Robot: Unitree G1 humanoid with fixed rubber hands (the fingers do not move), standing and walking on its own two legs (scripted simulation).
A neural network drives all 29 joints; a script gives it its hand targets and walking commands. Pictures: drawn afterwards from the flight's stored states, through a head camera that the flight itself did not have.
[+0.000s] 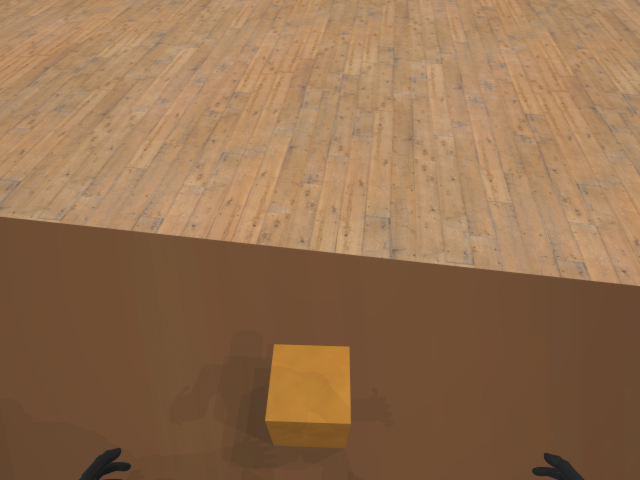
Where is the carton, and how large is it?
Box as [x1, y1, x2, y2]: [265, 344, 350, 447]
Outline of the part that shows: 274,344 265,421 273,444 344,447 350,425 348,347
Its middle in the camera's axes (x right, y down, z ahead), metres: -0.03 +0.46 +1.10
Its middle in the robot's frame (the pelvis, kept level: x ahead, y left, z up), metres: +0.42 +0.04 -0.66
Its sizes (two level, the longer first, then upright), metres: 0.210 0.200 0.250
